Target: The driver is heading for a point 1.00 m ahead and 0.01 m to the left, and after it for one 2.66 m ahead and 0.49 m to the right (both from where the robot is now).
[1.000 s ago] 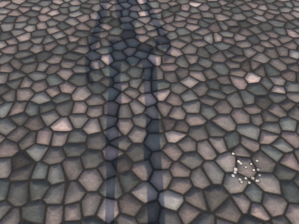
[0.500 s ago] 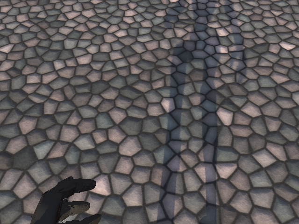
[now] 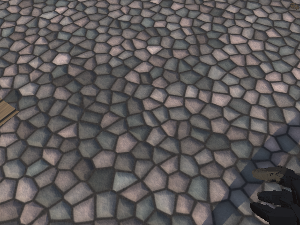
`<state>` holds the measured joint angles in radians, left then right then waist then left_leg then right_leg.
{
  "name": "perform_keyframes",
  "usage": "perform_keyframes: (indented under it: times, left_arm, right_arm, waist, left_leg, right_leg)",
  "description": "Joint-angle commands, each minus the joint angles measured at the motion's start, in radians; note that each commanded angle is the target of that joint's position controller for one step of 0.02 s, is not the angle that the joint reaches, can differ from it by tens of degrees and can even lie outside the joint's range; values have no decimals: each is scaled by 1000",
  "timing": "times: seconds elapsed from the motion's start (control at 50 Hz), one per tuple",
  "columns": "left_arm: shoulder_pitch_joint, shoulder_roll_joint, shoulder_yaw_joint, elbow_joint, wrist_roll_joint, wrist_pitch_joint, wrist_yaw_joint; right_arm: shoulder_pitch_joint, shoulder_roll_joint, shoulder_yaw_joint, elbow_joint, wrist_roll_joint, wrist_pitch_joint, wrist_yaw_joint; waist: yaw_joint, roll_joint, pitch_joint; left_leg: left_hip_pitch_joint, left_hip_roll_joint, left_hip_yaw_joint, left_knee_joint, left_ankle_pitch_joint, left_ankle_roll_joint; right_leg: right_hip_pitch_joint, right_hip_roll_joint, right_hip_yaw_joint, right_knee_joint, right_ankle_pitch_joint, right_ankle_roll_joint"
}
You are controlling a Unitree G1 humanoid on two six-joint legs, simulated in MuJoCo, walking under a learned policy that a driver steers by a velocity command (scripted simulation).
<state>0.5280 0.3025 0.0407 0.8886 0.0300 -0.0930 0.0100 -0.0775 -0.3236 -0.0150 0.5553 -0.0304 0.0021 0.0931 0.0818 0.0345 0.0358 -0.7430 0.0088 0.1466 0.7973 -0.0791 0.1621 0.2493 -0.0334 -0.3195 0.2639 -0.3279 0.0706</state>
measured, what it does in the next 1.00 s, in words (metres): walks ahead: left foot, then right foot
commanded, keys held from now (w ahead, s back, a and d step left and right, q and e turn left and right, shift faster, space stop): w+q+shift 0.18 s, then w+shift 0.42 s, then w+e+shift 0.22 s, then e+shift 0.18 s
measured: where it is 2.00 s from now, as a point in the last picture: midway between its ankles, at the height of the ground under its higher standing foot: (134, 95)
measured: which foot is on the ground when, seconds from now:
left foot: up 0.00-0.04, down 0.06-0.48, up 0.50-0.88, down 0.90-1.00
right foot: down 0.00-0.04, up 0.06-0.44, down 0.46-0.90, up 0.92-1.00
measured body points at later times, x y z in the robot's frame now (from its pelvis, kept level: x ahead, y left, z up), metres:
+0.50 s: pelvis +0.49 +0.01 +0.00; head +0.52 +0.02 +0.45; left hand +0.61 +0.31 -0.06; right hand +0.59 -0.27 -0.12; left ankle +0.22 +0.03 -0.65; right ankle +0.65 -0.06 -0.71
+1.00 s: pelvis +0.91 +0.16 +0.02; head +0.95 +0.19 +0.47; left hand +0.86 +0.45 -0.11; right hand +1.16 -0.03 -0.06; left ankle +0.95 +0.29 -0.71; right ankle +0.78 +0.01 -0.60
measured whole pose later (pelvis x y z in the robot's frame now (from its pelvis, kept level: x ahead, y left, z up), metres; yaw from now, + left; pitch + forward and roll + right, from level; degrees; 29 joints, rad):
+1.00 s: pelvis +0.91 +0.16 +0.02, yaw +9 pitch +2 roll -1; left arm 0.39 0.31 0.08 0.83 -0.01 -0.03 0.01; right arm 0.06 -0.24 0.01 0.67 -0.05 -0.09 0.00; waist 0.07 -0.03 0.05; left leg -0.43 0.06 0.08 0.59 -0.14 0.01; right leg -0.35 0.03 0.03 1.23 -0.43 -0.04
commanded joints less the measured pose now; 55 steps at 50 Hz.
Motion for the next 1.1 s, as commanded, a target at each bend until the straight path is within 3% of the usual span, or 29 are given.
perform_keyframes:
  times: [0.02, 0.04, 0.06, 0.08, 0.1, 0.14, 0.2, 0.26, 0.32, 0.4, 0.42, 0.46, 0.48, 0.5, 0.54, 0.56, 0.62, 0.66, 0.72, 0.82, 0.86, 0.88, 0.9, 0.92, 0.94, 0.98, 1.0, 1.02, 1.1]
  left_arm:
    - [-135, 243, 53, -129, 2, 14, 21]
    - [-177, 253, 57, -152, 4, 22, 13]
    - [-159, 127, 32, -151, 23, 29, -7]
    - [-142, 104, 22, -273, 5, 18, -10]
    - [-271, 139, 17, -323, 11, -8, -10]
    - [-294, 124, 3, -307, 11, -26, -5]
    - [-239, 102, -4, -288, 43, 34, -3]
    - [-400, 36, -31, -354, 31, 44, -23]
    - [-489, 13, -42, -357, 5, 33, -43]
    - [-510, 82, -13, -346, 7, 28, -34]
    - [-428, 109, 2, -322, 5, 26, -25]
    - [-50, 175, 41, -224, -3, 27, 6]
    - [110, 264, 66, -195, 29, 25, 23]
    - [28, 305, 76, -181, 36, 24, 0]
    - [-158, 122, 48, -204, 9, 23, -20]
    - [-121, 87, 38, -168, 11, 22, -29]
    - [-122, 57, 20, -107, 0, 0, -19]
    - [-73, 48, 18, -79, -21, -9, -28]
    - [-108, 99, 37, -86, -24, -18, -23]
    - [-43, 165, 56, -60, -43, -19, -28]
    - [-23, 199, 64, -43, -35, -5, -21]
    - [-49, 193, 65, -54, -45, -2, -19]
    - [-47, 85, 43, -101, -49, -1, -14]
    - [84, 4, 23, -142, -93, 16, 8]
    - [8, 99, 44, -123, -54, 37, 20]
    - [-139, 72, 47, -142, -28, 53, 4]
    - [-192, 62, 50, -149, -13, 73, -13]
    - [-132, 26, 47, -160, -17, 94, -23]
    - [-256, 1, 36, -233, 4, 124, -46]
  right_arm:
    - [357, -104, -47, 74, 13, -12, -19]
    - [546, -138, -73, 126, 3, -25, -39]
    - [518, -204, -102, 148, 20, -19, -70]
    - [452, -338, -132, 105, -9, 12, -76]
    - [505, -319, -139, 91, 3, 16, -86]
    - [453, -237, -121, 132, 11, -5, -98]
    - [388, -148, -84, 131, 20, -50, -102]
    - [396, -120, -74, 154, 21, -82, -93]
    - [437, -122, -77, 177, 35, -100, -79]
    - [515, -173, -86, 222, 31, -100, -87]
    - [515, -199, -90, 231, 22, -96, -92]
    - [433, -203, -88, 225, -9, -87, -95]
    - [457, -72, -55, 189, 4, -97, -97]
    - [592, 1, -30, 160, 47, -107, -85]
    - [391, -85, -31, 167, 7, -94, -89]
    - [281, -81, -31, 153, -11, -93, -79]
    - [293, -27, -7, 112, -23, -65, -49]
    - [187, -20, 2, 76, -35, -61, -49]
    - [42, -10, 31, 0, -23, -80, -29]
    - [3, -41, 19, 9, -6, -86, -43]
    - [204, -83, -6, 72, -24, -101, -73]
    - [352, -114, -21, 104, -39, -114, -93]
    - [519, -197, -43, 114, -64, -119, -114]
    - [493, -245, -60, 96, -52, -106, -106]
    - [437, -159, -54, 79, -26, -90, -102]
    - [370, -21, -17, 108, -11, -92, -103]
    - [358, -8, -14, 130, -4, -88, -113]
    - [352, -28, -19, 133, -2, -95, -116]
    - [253, -28, -30, 133, 24, -102, -116]
  waist:
    - [-269, -131, -145]
    - [-351, -123, -194]
    - [-270, 45, -160]
    - [-180, 223, -278]
    - [-228, 20, -302]
    - [-126, -118, -56]
    - [-22, -114, -5]
    - [-49, -55, 72]
    - [-112, -26, 46]
    - [-140, -6, -3]
    - [-98, 9, -59]
    - [121, 8, -224]
    - [146, -180, -340]
    - [1, -481, -408]
    - [-6, -89, -127]
    - [13, 5, -39]
    - [-81, -119, -9]
    - [-77, -55, 69]
    - [-81, -75, 102]
    - [-62, -68, 33]
    - [-146, -82, -103]
    - [-220, -92, -178]
    - [-249, 32, -351]
    - [-163, 290, -578]
    - [-168, 109, -509]
    - [-148, 58, -218]
    - [-131, 53, -128]
    - [-85, 161, -116]
    - [-29, 97, -43]
  left_leg:
    - [560, -153, 49, 6, -96, 70]
    - [815, -138, -58, -128, -80, 109]
    - [953, -10, -259, -144, -185, 135]
    - [1189, 196, -818, -312, -184, 326]
    - [1169, 219, -942, -463, -275, 317]
    - [857, 169, -809, -544, -174, 240]
    - [530, 80, -627, -556, -22, 226]
    - [348, 3, -495, -626, 31, 175]
    - [344, -16, -438, -678, 106, 109]
    - [694, 66, -440, -550, 530, 50]
    - [761, 75, -430, -432, 714, 30]
    - [609, 34, -378, 39, 701, -9]
    - [366, -63, -306, 474, 237, -33]
    - [105, -195, -314, 661, -360, -56]
    - [11, -42, -291, 630, -198, -42]
    - [68, -8, -282, 538, -194, -39]
    - [57, 25, -286, 460, -218, -68]
    - [3, 75, -208, 343, -183, -96]
    - [118, 85, -175, -7, 33, -144]
    - [376, -1, -113, -236, 126, -130]
    - [591, -72, -94, -291, 37, -107]
    - [804, 10, -149, -300, 107, -96]
    - [1041, 302, -386, -251, 213, -73]
    - [1227, 584, -775, -280, 470, 65]
    - [1129, 499, -695, -275, 545, 64]
    - [892, 382, -401, -314, 653, 5]
    - [774, 306, -304, -387, 623, -39]
    - [718, 353, -274, -389, 692, -12]
    - [573, 317, -96, -482, 572, -32]
  right_leg:
    - [-249, -233, 46, 455, 1528, -86]
    - [-418, -235, 70, 751, 1275, -86]
    - [-676, -74, 86, 1115, 182, -73]
    - [-1054, 76, 210, 1441, -201, -18]
    - [-1143, 18, 387, 1399, -105, -32]
    - [-1085, -56, 389, 1187, -33, -39]
    - [-898, -109, 391, 996, -119, 4]
    - [-816, -130, 327, 699, 94, 3]
    - [-625, -82, 299, 427, 467, -40]
    - [-634, -3, 276, 283, 392, -106]
    - [-567, 39, 265, 292, 294, -119]
    - [-174, 12, 291, 317, 131, -147]
    - [53, -210, 607, 283, -252, -193]
    - [136, -382, 1232, 2, -386, -293]
    - [-132, -310, 969, -4, -342, -295]
    - [-262, -223, 765, 8, -92, -244]
    - [-391, -192, 726, -87, -149, -265]
    - [-432, -129, 611, -137, -10, -266]
    - [-549, -102, 557, -225, 124, -286]
    - [-401, -115, 510, -154, 598, -251]
    - [-320, -69, 475, 198, 958, -192]
    - [-450, -19, 473, 455, 845, -158]
    - [-619, 53, 422, 797, 344, -141]
    - [-827, 133, 377, 1144, -263, -122]
    - [-908, 61, 386, 1184, -186, -130]
    - [-974, 2, 366, 1069, -101, -111]
    - [-935, -15, 360, 1008, -82, -106]
    - [-910, -12, 359, 1009, -81, -85]
    - [-890, -33, 319, 755, 79, -77]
